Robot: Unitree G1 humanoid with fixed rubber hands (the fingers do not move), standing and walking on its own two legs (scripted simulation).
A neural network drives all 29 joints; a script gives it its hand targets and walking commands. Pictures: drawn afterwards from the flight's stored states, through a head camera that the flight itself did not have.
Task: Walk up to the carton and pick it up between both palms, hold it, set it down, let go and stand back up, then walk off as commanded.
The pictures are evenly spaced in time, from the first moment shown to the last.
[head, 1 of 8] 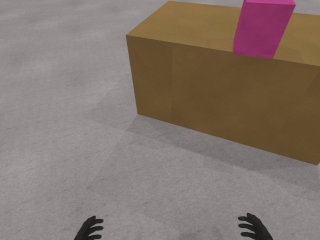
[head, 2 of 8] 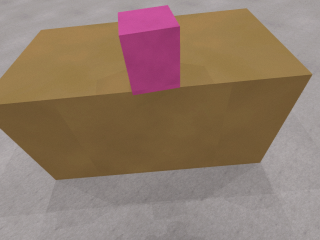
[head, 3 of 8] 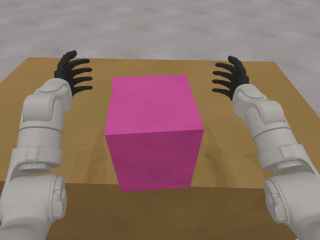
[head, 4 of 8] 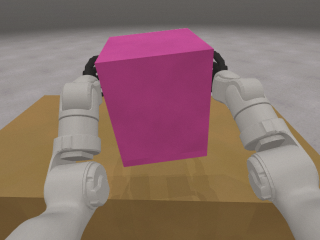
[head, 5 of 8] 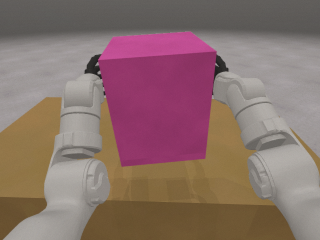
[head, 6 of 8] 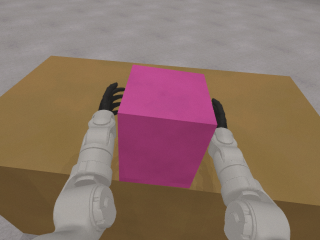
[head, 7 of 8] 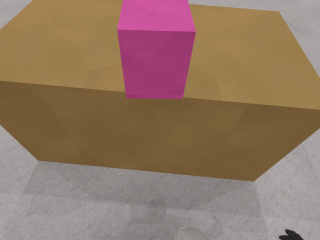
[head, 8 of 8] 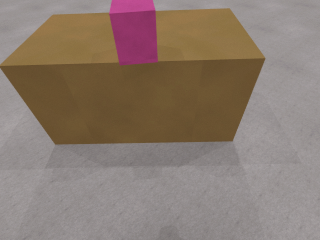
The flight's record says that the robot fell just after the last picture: no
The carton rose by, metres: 0.23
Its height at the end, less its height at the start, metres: +0.00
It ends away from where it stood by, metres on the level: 0.02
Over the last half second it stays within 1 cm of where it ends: yes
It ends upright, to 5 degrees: yes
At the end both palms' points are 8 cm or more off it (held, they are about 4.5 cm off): yes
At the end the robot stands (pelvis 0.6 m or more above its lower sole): yes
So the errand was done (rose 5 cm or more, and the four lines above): yes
